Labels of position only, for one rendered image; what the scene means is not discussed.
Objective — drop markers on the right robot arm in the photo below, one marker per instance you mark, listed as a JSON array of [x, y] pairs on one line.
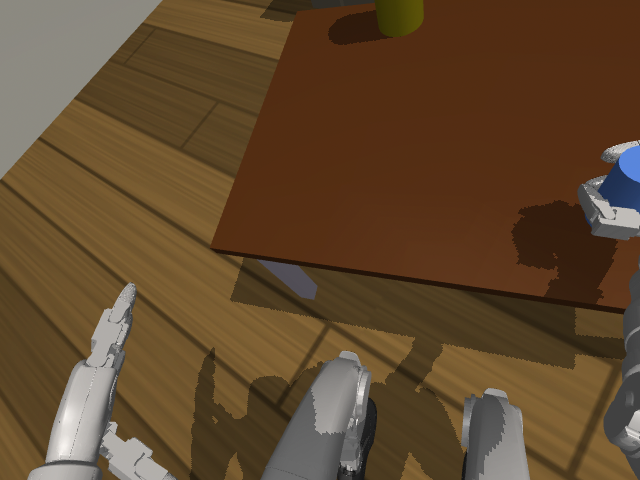
[[622, 419]]

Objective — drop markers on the right robot hand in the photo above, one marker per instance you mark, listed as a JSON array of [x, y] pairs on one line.
[[611, 222]]

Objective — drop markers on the coffee table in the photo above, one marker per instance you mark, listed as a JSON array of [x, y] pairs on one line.
[[448, 157]]

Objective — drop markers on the left robot foot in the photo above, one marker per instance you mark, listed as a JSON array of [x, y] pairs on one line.
[[366, 442]]

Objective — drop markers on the left robot hand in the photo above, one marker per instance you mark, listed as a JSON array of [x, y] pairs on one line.
[[82, 429]]

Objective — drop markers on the left robot arm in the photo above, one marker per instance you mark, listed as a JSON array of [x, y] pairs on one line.
[[67, 470]]

